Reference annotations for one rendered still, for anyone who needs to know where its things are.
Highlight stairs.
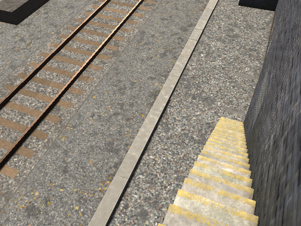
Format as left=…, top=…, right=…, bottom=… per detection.
left=157, top=117, right=259, bottom=226

